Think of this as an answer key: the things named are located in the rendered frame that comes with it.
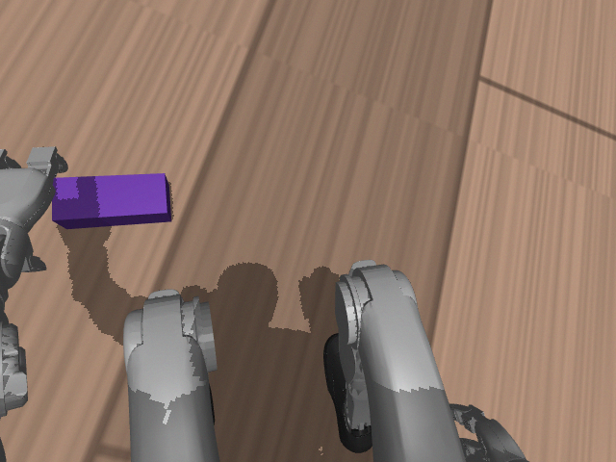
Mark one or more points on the right robot hand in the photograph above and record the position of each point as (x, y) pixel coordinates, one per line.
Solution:
(494, 443)

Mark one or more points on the left robot hand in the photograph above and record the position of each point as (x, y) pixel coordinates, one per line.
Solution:
(26, 193)

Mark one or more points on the carton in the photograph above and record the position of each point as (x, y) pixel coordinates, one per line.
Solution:
(98, 201)

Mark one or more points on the left robot arm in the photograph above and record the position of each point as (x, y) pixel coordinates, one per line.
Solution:
(14, 242)

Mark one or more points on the right robot foot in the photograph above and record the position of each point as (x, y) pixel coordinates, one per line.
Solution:
(353, 439)

